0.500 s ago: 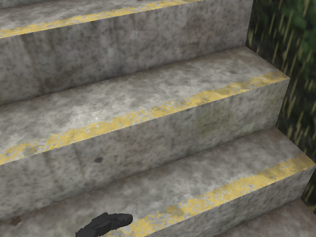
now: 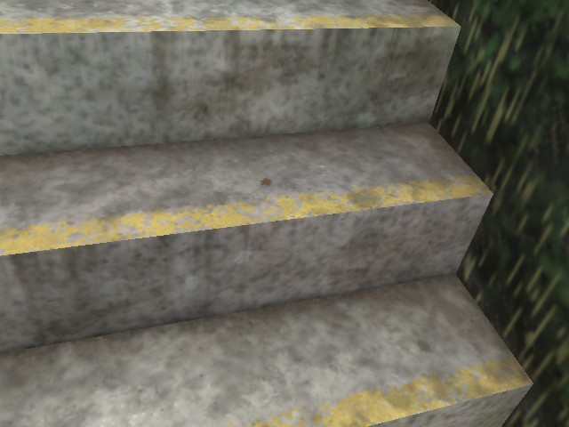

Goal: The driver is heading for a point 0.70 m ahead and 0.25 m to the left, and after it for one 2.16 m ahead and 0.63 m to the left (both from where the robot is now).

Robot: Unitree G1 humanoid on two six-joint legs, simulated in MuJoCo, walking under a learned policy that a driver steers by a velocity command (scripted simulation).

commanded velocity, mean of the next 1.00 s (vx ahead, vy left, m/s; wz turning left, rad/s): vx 1.00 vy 0.00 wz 0.65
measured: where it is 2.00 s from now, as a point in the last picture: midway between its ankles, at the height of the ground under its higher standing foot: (225, 227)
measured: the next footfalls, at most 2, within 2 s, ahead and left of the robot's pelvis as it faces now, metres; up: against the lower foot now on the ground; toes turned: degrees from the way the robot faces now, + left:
left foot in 0.30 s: +0.22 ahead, +0.15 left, +0.20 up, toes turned +18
right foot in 0.92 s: +0.44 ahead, -0.09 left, +0.42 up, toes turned +18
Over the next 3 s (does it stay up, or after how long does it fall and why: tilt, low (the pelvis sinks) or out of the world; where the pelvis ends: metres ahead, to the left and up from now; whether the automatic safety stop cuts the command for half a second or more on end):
stays up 0.66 0.15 0.69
